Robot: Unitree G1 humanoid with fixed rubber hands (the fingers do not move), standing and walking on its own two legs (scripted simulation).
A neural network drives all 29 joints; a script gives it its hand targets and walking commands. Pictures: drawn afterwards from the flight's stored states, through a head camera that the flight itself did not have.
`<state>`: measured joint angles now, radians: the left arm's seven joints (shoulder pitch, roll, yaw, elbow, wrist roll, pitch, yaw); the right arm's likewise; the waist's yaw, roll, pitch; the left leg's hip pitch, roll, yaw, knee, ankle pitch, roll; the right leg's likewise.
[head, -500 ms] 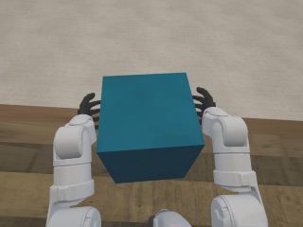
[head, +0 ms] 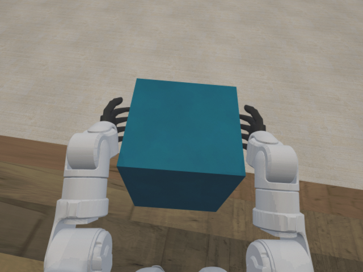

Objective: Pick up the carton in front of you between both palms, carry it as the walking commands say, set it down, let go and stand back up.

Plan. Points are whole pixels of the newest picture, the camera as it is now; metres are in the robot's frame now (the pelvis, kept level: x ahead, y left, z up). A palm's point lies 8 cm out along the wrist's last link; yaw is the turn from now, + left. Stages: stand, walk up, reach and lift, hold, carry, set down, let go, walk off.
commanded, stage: carry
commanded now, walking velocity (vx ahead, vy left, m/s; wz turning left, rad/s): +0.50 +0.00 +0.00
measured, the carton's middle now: (180, 152) +0.36 +0.00 +0.05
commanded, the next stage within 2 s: none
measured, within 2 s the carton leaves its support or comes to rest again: neither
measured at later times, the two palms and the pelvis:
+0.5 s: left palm (140, 92) +0.68 +0.14 -0.04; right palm (224, 84) +0.71 -0.16 -0.03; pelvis +0.35 -0.05 -0.12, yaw +0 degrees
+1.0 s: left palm (159, 64) +1.05 +0.10 -0.17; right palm (219, 68) +1.02 -0.20 -0.17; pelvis +0.70 -0.01 -0.24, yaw +0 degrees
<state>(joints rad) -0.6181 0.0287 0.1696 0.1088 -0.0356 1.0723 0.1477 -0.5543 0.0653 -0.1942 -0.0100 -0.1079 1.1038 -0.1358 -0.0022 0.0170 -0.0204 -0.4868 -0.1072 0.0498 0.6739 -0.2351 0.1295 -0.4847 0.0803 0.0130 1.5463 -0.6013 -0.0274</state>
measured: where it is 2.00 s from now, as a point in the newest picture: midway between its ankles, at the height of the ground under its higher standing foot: (182, 133)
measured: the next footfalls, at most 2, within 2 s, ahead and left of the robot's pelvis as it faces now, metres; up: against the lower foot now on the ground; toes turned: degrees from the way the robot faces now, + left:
right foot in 0.32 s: +0.38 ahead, -0.09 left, -0.11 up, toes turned +2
left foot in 0.74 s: +0.69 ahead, +0.04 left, -0.22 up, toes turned +0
